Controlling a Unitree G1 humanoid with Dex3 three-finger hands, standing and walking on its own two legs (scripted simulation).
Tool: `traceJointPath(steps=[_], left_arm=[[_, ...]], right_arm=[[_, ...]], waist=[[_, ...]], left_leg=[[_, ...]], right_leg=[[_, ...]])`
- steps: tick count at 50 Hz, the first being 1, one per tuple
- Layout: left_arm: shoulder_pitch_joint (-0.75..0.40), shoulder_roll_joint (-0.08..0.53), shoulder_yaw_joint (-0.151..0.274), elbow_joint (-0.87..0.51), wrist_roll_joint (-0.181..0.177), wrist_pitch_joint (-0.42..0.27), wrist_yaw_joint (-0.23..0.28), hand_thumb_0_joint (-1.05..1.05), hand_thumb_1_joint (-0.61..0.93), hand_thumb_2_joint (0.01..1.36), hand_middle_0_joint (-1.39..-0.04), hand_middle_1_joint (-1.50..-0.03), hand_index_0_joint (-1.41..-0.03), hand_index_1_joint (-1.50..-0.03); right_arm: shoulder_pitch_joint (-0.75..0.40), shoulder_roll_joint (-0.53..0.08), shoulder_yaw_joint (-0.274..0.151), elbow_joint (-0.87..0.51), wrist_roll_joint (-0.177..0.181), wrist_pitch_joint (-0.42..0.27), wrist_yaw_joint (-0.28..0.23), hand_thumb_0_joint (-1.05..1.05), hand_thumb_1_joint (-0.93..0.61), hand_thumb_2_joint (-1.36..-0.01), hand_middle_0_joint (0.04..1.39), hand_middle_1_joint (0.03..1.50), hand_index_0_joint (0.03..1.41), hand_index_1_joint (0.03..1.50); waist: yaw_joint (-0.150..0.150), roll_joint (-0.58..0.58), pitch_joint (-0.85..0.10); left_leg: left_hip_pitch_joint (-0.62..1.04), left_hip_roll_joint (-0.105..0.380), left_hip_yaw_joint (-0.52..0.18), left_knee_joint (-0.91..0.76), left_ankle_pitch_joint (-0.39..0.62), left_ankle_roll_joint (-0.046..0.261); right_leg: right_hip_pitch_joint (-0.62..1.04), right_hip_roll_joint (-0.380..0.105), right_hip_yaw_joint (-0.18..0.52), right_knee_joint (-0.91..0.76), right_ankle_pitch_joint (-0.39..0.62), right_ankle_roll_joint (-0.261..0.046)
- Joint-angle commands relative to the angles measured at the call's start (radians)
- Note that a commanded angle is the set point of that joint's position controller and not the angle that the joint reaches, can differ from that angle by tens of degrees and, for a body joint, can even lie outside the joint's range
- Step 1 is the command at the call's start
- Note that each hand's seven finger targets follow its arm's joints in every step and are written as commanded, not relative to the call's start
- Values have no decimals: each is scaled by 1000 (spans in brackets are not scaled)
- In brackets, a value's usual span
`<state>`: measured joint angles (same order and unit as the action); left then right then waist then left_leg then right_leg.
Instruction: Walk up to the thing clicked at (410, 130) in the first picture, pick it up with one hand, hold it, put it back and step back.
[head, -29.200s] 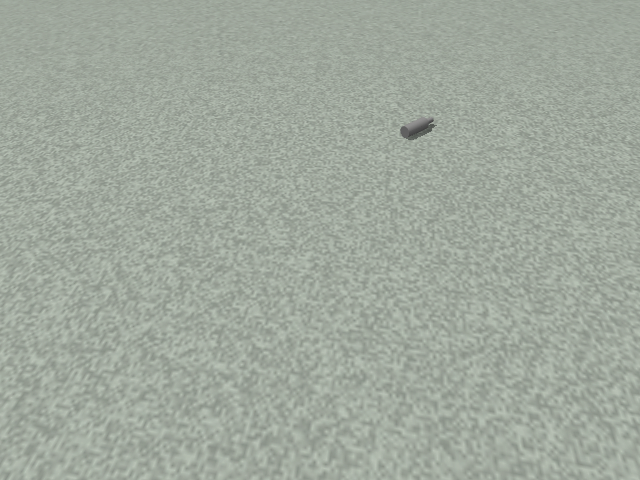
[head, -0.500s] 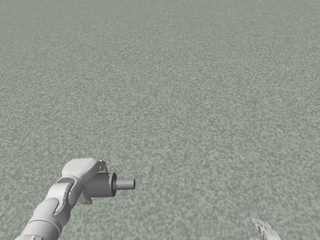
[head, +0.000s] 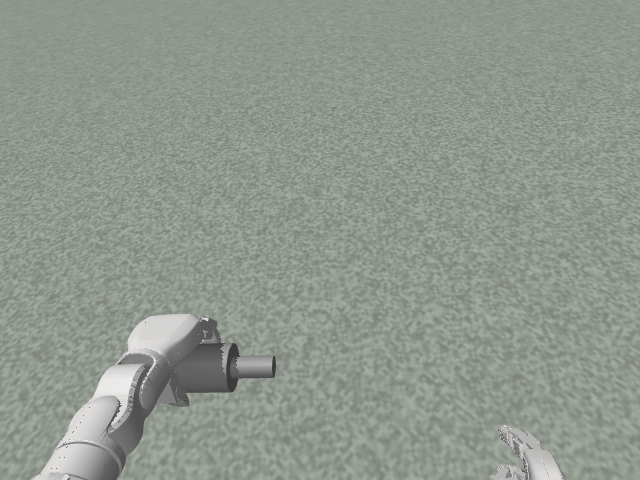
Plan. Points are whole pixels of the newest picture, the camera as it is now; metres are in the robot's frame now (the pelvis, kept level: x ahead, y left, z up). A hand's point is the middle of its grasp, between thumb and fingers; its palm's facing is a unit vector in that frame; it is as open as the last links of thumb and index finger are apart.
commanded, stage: hold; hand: left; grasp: from above
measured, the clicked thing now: (201, 367) +0.30 +0.19 -0.05
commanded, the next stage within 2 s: crouch in 0.54 s
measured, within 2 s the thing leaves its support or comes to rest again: neither
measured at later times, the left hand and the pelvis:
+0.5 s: hand (179, 362) +0.30 +0.21 -0.03, palm faces -0.45 -0.04 -0.89, open 9.5 cm; pelvis +0.01 +0.00 +0.00, yaw +0 degrees
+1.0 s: hand (189, 384) +0.30 +0.22 -0.09, palm faces -0.47 -0.01 -0.88, open 9.4 cm; pelvis +0.00 +0.00 -0.02, yaw +1 degrees
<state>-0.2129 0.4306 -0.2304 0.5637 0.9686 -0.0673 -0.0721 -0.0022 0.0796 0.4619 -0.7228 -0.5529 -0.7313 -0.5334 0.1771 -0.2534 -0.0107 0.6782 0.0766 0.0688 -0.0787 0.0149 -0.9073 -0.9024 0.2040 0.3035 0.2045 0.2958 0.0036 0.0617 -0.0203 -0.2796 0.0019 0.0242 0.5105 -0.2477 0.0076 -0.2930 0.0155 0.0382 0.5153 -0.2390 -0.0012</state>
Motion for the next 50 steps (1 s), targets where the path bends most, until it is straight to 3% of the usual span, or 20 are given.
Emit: traceJointPath(steps=[1, 4, 7, 13, 22, 27, 29, 31, 32, 33, 36, 39, 40, 43, 45, 50], left_arm=[[-291, 207, 126, -172, -10, 0, 37, 0, 667, 737, -1000, -660, -1021, -640], [-300, 199, 113, -175, -4, -2, 36, 0, 658, 709, -974, -678, -1004, -648], [-326, 231, 144, -199, 6, -11, 48, 0, 662, 726, -988, -676, -1013, -651], [-363, 218, 129, -195, 9, -13, 57, 0, 671, 746, -996, -674, -1019, -652], [-253, 191, 113, -144, -8, -3, 43, 0, 679, 712, -992, -671, -1021, -643], [-324, 207, 113, -187, 6, -15, 47, 0, 664, 721, -993, -649, -1013, -629], [-378, 242, 145, -190, 7, -21, 62, 0, 668, 703, -993, -657, -1019, -632], [-357, 222, 139, -167, 10, -23, 71, 0, 666, 723, -1008, -643, -1027, -624], [-363, 214, 135, -174, 11, -21, 79, 0, 729, 643, -1003, -723, -1065, -663], [-345, 208, 134, -171, 12, -18, 86, 0, 649, 652, -923, -705, -985, -655], [-279, 177, 116, -103, 22, -5, 97, 0, 639, 683, -962, -661, -990, -635], [-252, 157, 91, -45, 35, -5, 106, 0, 667, 682, -990, -648, -1015, -624], [-279, 151, 82, -47, 35, -12, 112, 0, 658, 680, -984, -648, -1009, -625], [-299, 144, 83, 21, 46, -38, 141, 0, 654, 671, -992, -615, -1012, -597], [-366, 166, 103, 57, 65, -58, 181, 0, 648, 657, -988, -613, -1010, -593], [-506, 139, 95, 206, 147, -93, 307, 0, 621, 657, -955, -670, -987, -639]], right_arm=[[-102, -120, -41, -142, 0, -41, -10, 0, -904, -902, 199, 300, 199, 300], [-106, -120, -39, -139, -1, -38, -11, 0, -904, -901, 199, 300, 199, 300], [-105, -121, -41, -137, -3, -34, -12, 0, -905, -901, 199, 300, 199, 300], [-91, -123, -47, -123, -3, -28, -12, 0, -902, -900, 199, 300, 199, 300], [-108, -120, -48, -141, 3, -19, -9, 0, -902, -900, 199, 300, 199, 300], [-97, -123, -51, -139, 2, -12, -11, 0, -904, -901, 199, 300, 199, 300], [-83, -125, -51, -128, 1, -11, -12, 0, -906, -902, 199, 300, 199, 300], [-82, -123, -54, -129, 0, -10, -10, 0, -905, -902, 199, 300, 199, 300], [-78, -123, -53, -129, 0, -9, -10, 0, -927, -914, 200, 301, 201, 301], [-70, -127, -57, -126, 0, -8, -9, 0, -882, -896, 201, 301, 201, 301], [-71, -127, -62, -125, 1, 0, -5, 0, -890, -899, 200, 300, 201, 300], [-75, -123, -59, -124, -1, 7, -1, 0, -893, -900, 200, 300, 201, 300], [-70, -126, -59, -127, -2, 9, 0, 0, -894, -900, 200, 300, 200, 300], [-63, -125, -56, -123, -8, 17, 4, 0, -895, -901, 200, 300, 200, 300], [-53, -129, -57, -112, -16, 19, 8, 0, -896, -901, 200, 300, 200, 300], [11, -144, -81, -88, -50, 6, 29, 0, -903, -901, 199, 300, 200, 300]], waist=[[5, -61, -209], [1, -61, -207], [5, -28, -234], [-10, -40, -261], [10, -66, -198], [-3, -46, -236], [-3, -39, -259], [-1, -30, -271], [-1, -35, -284], [0, -33, -287], [-5, -76, -248], [-4, -90, -184], [-21, -91, -179], [-34, -109, -152], [-40, -95, -175], [-75, -54, -309]], left_leg=[[111, -25, 6, -66, 148, 17], [114, -24, 3, -61, 166, 16], [129, -25, 4, -63, 185, 13], [154, -22, 3, -58, 232, 16], [124, -24, 4, -74, 205, 15], [150, -22, 3, -65, 245, 14], [154, -21, 1, -59, 261, 15], [166, -23, 5, -57, 281, 15], [167, -24, 4, -55, 289, 15], [169, -22, 6, -55, 300, 14], [148, -23, 7, -51, 301, 17], [100, -25, 4, -50, 251, 15], [85, -23, 2, -43, 232, 15], [20, -24, -2, 4, 169, 15], [-37, -29, 0, 65, 145, 12], [-263, -22, -6, 334, 97, -1]], right_leg=[[45, 10, -3, -98, 113, -6], [41, 12, -7, -94, 128, -6], [55, 14, -5, -87, 145, -11], [69, 14, -6, -84, 200, -8], [64, 12, -14, -105, 169, -9], [68, 13, -10, -89, 215, -10], [79, 14, -11, -83, 229, -10], [82, 14, -10, -79, 251, -10], [89, 14, -11, -77, 261, -9], [97, 15, -12, -75, 268, -12], [86, 13, -16, -79, 279, -6], [55, 11, -21, -78, 223, -10], [27, 11, -19, -71, 204, -11], [-42, 11, -21, -34, 142, -10], [-94, 8, -19, 20, 126, -11], [-360, 17, -27, 279, 82, -21]])
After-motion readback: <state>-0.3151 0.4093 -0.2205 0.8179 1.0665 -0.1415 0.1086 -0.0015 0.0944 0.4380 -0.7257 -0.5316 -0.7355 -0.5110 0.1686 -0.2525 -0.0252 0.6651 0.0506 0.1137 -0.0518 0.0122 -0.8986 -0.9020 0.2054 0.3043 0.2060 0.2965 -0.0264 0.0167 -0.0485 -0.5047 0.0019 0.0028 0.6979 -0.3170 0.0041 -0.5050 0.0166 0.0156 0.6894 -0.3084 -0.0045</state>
